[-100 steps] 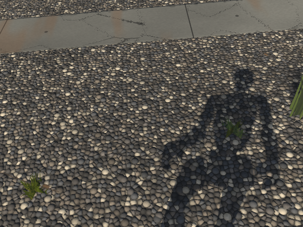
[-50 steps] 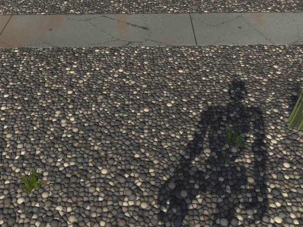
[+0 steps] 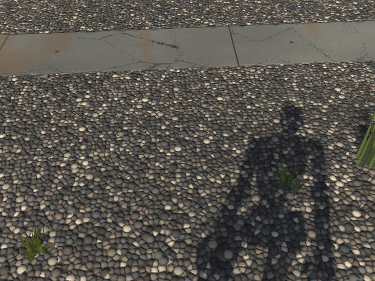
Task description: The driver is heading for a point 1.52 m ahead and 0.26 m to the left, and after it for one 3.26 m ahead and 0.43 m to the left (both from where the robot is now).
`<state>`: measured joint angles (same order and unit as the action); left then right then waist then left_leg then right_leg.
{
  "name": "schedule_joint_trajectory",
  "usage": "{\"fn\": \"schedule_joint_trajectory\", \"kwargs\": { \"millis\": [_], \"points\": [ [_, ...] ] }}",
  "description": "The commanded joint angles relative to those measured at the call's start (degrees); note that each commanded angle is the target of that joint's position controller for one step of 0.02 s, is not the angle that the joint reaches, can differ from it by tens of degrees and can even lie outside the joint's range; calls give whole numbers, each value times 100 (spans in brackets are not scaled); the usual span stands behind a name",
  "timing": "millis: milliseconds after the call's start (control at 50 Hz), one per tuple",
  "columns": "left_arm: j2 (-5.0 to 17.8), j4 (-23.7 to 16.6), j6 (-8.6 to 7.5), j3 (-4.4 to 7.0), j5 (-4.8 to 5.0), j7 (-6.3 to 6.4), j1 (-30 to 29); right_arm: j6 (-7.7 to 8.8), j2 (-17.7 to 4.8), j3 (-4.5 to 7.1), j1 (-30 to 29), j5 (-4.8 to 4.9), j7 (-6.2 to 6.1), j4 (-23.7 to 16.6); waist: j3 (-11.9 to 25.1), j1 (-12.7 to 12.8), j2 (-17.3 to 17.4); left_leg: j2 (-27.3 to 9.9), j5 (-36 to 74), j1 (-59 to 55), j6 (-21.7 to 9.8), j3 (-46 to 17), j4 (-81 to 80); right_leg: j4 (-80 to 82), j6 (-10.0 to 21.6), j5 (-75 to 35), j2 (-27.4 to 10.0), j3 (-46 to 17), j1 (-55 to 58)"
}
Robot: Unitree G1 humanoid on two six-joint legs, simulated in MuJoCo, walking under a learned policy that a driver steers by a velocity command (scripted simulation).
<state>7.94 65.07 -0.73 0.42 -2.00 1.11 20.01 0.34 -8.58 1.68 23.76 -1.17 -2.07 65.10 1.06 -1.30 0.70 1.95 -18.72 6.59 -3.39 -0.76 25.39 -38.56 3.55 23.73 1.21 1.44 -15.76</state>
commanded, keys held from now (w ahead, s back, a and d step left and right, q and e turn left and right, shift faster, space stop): w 0.24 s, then w+q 0.58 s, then w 0.18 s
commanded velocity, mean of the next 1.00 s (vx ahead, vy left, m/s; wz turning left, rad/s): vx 0.45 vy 0.00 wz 0.28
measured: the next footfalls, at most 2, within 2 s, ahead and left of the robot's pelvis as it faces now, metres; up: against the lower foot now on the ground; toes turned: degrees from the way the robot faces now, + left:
left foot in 0.56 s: +0.40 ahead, +0.04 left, +0.00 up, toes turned +12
right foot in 1.10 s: +0.76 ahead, +0.00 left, +0.00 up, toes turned +20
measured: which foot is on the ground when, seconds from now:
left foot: down 0.00-0.10, up 0.12-0.54, down 0.56-1.00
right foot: down 0.00-0.54, up 0.56-1.00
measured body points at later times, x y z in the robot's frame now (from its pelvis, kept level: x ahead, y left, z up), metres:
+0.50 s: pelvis +0.21 -0.03 -0.01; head +0.25 -0.03 +0.43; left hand +0.07 +0.17 -0.15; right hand +0.39 -0.23 -0.15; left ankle +0.36 +0.05 -0.71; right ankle +0.03 -0.10 -0.74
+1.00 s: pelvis +0.50 +0.02 +0.00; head +0.53 +0.05 +0.45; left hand +0.63 +0.29 -0.11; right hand +0.52 -0.24 -0.13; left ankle +0.36 +0.03 -0.74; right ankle +0.71 -0.06 -0.69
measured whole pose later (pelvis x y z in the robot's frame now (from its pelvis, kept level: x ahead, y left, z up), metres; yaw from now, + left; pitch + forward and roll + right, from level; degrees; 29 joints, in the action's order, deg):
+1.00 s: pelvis +0.50 +0.02 +0.00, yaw +20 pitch +2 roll +0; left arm 12.2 45.6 -2.2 1.6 -2.0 -1.7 0.2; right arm 4.2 -11.7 2.9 26.2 -0.6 -0.8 56.3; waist -2.5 -5.5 -2.0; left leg 8.2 -16.6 -2.8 -7.8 -7.3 13.1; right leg -38.2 -0.2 -0.2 -3.8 0.9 -37.2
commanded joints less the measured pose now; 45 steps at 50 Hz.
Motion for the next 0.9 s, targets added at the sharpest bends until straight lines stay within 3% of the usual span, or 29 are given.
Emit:
{"fn": "schedule_joint_trajectory", "kwargs": {
  "millis": [20, 40, 80, 100, 120, 140, 160, 200, 240, 300, 380, 440, 500, 520, 540, 560, 580, 600, 620, 640, 660, 680, 720, 780, 820, 900],
  "points": [
    [272, -581, -259, 72, 14, -106, -434, 99, -842, 203, 402, -39, 25, -79, -1298, -25, 603, -1803, -2017, 496, -1047, -2204, -1696, -189, 78, 216, -260, 51, -1193],
    [238, -576, -309, 83, 55, -127, -289, 132, -818, 209, 246, -3, 36, -126, -1263, 109, 568, -1629, -1726, 709, -946, -1890, -1539, 253, 100, 22, -201, 152, -710],
    [167, -234, -365, 141, 137, -115, 699, 177, -749, 212, -168, 61, 57, -278, -1060, 580, 329, -1075, -1295, 1709, -678, -1152, -840, 1303, 116, -589, 171, 378, 1207],
    [396, -73, -398, 230, 105, -69, 1320, 249, -555, 156, -336, 32, 79, -393, -893, 833, -199, -706, -908, 2379, -498, -639, 136, 1756, 165, -351, -267, -345, 2177],
    [1041, -2, -413, 394, 74, -18, 2057, 328, -77, 22, -451, 71, 145, -635, -501, 1045, -1672, 54, -887, 3236, -196, 369, 2133, 2915, 543, 1312, -1717, -2740, 2843],
    [1148, 136, -320, 436, 94, -22, 2226, 334, -497, 126, -551, -100, 197, -754, -736, 915, -1536, 14, -1291, 3689, -235, 285, 3309, 3188, 934, 1723, -2300, -3870, 2397],
    [852, -95, -304, 355, 69, -34, 1534, 340, -554, 147, -728, -165, 253, -774, -1146, 567, -645, -349, -779, 3805, -289, 41, 3831, 3145, 915, 1647, -2154, -3431, 1875],
    [706, -374, -399, 291, 84, -54, 823, 412, -328, 107, -717, -75, 342, -736, -1129, 242, -248, -603, 164, 3497, -219, -41, 3732, 3265, 737, 319, -1697, -2388, 1447],
    [513, -328, -493, 204, 99, -27, 897, 360, -398, 151, -689, -102, 392, -707, -897, 149, -300, -611, 532, 3353, -90, 136, 3575, 3219, 617, -1096, -1386, -1621, 1609],
    [493, -148, -555, 152, 98, 13, 1328, 243, -343, 161, -987, -50, 403, -826, -751, 144, -463, -472, 771, 3608, -34, 342, 3526, 2988, 486, -3088, -1255, -748, 1911],
    [433, -165, -583, 69, 67, 49, 1287, 217, -205, 65, -2082, 3, 411, -1288, -1017, 246, -547, -233, 1306, 3379, -64, 592, 2278, 3070, 322, -3975, -1065, 16, 1485],
    [578, -128, -628, 66, 81, 102, 1337, 208, -224, 14, -2493, 10, 415, -1504, -1017, 273, -629, -50, 1503, 2629, -251, 995, 1294, 2966, 258, -5004, -1170, 369, 1470],
    [867, -155, -657, 138, 104, 190, 1186, 249, -549, 134, -1743, 1, 356, -1357, -441, -157, -709, 363, 1213, 1609, -614, 1207, 1104, 1631, 130, -7361, -1318, 670, 1928],
    [988, -201, -623, 179, 92, 211, 1076, 275, -682, 212, -1089, -1, 337, -1161, -78, -432, -775, 459, 1069, 1031, -761, 1142, 1018, 758, 131, -7601, -1389, 688, 1972],
    [1088, -259, -589, 219, 110, 198, 938, 301, -811, 303, -350, -28, 315, -918, 271, -771, -773, 465, 1174, 221, -923, 998, 631, -336, 128, -7117, -1381, 738, 1747],
    [1090, -397, -579, 231, 117, 140, 767, 297, -1096, 433, 255, -111, 275, -787, 543, -1099, -524, -78, 631, -760, -1186, 182, 259, -1897, 130, -5533, -1150, 831, 845],
    [384, -657, -575, 142, 103, 13, 1124, 245, -1613, 558, 224, -167, 259, -855, 957, -551, 821, -1810, 830, -2200, -2054, -2652, 163, -4216, -49, 113, -72, 722, -1280],
    [723, -906, -607, 220, 138, -57, 677, 173, -1559, 556, 128, 30, 303, -857, 1218, -607, 536, -2084, -252, -2393, -2461, -4375, -895, -4998, -9, 366, 206, -359, -2339],
    [889, -1186, -677, 237, 129, -93, 28, 175, -1369, 496, -445, 57, 281, -975, 243, -414, 177, -1999, -476, -1614, -2163, -3668, -1231, -4638, 64, -315, -221, -506, -2833],
    [951, -1269, -730, 263, 114, -103, -177, 203, -1080, 426, -723, 51, 281, -1030, -134, -205, -295, -1834, 158, -853, -1905, -3134, -1387, -4146, 62, -732, -426, -469, -2581],
    [899, -1268, -696, 279, 83, -83, -196, 252, -924, 377, -856, 32, 263, -1060, -338, 41, -582, -1583, 1019, -236, -1697, -2623, -1407, -3755, -13, -827, -559, -468, -2190],
    [810, -1296, -585, 271, 0, -82, -106, 304, -834, 333, -865, 47, 223, -1063, -350, 225, -576, -1349, 1633, 213, -1592, -2213, -1406, -3465, -127, -779, -631, -488, -1804],
    [649, -1366, -379, 258, -67, -101, -59, 425, -894, 312, -684, 86, 194, -1034, -322, 362, -387, -1076, 2336, 519, -1485, -1732, -1394, -2937, -301, -678, -686, -409, -1563],
    [699, -1689, -231, 268, -94, -140, -726, 458, -1110, 340, -308, 122, 177, -1029, -448, 231, -63, -804, 2653, 582, -1276, -1447, -1455, -2164, -507, -1222, -702, -181, -1924],
    [771, -1953, -200, 277, -67, -169, -1368, 424, -1091, 332, 6, 131, 187, -1033, -498, 0, 101, -715, 2904, 361, -1017, -1460, -1429, -1591, -583, -1748, -662, -90, -2239],
    [707, -2227, -196, 215, -39, -254, -2099, 404, -994, 282, 547, 117, 163, -979, -403, -330, 282, -647, 3615, -385, -628, -1297, -1270, -625, -509, -2475, -502, 52, -2411]
  ]
}}
Keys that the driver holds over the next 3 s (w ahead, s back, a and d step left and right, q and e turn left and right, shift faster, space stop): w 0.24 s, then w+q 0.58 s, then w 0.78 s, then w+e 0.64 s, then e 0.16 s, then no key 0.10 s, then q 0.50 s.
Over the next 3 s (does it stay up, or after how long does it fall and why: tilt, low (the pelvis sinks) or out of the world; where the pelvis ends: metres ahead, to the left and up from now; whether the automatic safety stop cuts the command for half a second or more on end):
stays up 1.31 0.26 0.00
